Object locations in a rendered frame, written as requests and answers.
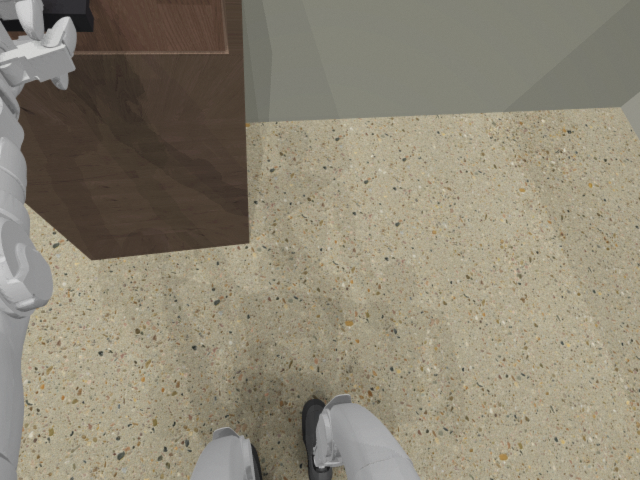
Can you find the handle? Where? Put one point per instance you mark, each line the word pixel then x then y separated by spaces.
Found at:
pixel 53 10

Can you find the robot right foot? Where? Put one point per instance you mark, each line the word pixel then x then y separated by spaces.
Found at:
pixel 310 416

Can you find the cabinet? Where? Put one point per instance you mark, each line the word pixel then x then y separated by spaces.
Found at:
pixel 145 151

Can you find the robot left forearm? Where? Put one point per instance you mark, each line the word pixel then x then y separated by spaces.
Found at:
pixel 13 168

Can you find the left robot upper arm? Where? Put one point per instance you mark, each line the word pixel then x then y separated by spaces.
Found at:
pixel 25 284

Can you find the left robot hand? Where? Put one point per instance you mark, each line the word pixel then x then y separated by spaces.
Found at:
pixel 35 56

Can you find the right robot thigh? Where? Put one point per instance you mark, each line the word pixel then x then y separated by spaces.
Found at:
pixel 359 440

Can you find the drawer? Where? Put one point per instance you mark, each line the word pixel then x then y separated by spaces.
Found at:
pixel 152 25

